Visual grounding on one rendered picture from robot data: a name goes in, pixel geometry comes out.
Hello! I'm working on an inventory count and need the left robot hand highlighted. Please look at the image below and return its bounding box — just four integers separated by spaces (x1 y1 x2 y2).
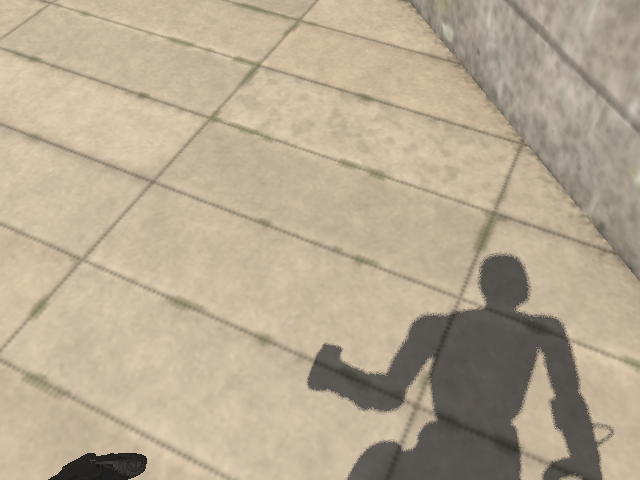
48 453 147 480

